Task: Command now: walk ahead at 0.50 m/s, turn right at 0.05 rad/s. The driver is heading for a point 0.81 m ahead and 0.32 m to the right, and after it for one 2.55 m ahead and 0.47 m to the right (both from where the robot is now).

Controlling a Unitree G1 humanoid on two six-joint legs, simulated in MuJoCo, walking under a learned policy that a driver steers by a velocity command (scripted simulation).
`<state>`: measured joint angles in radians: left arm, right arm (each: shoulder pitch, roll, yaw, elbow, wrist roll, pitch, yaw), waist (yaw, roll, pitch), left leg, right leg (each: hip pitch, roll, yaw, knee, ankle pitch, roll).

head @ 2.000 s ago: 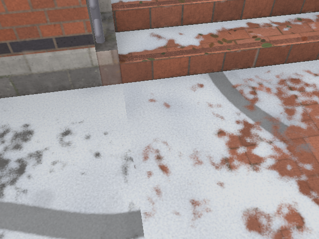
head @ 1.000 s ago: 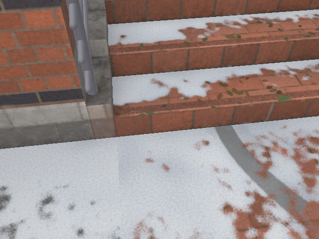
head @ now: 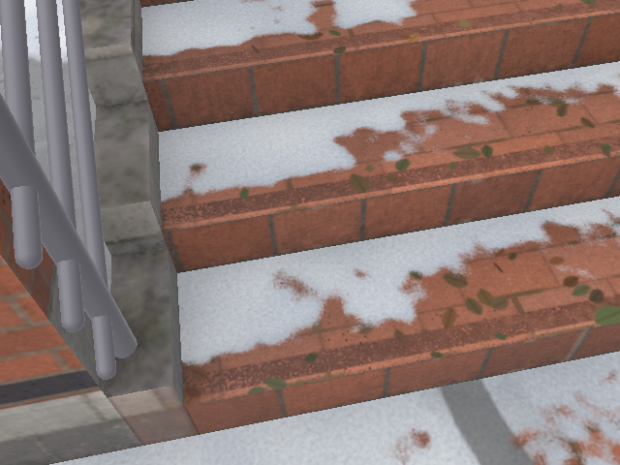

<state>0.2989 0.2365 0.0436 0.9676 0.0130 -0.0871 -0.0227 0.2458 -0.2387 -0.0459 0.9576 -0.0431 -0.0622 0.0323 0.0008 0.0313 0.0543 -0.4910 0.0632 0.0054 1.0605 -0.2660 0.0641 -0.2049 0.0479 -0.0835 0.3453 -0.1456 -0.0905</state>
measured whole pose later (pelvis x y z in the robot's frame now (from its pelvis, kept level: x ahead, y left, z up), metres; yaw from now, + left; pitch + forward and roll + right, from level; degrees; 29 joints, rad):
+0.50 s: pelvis +0.23 +0.02 +0.00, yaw -13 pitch +1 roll +1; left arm 0.21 0.27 0.07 0.93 0.04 -0.03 -0.03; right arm 0.25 -0.21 -0.05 0.92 -0.03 -0.11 -0.04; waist 0.01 -0.05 0.03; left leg -0.19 0.01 0.16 0.33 -0.16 0.04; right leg -0.52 -0.03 0.01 1.07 -0.28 -0.08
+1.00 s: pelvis +0.34 -0.08 -0.01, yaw -30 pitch +2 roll +1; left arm 0.19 0.24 0.06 0.81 0.03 0.01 0.01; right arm 0.16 -0.24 -0.04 0.80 -0.03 0.02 -0.03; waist 0.02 0.02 0.09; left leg -0.59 0.06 -0.01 1.28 -0.39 -0.05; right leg -0.39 0.12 0.03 0.47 -0.10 -0.12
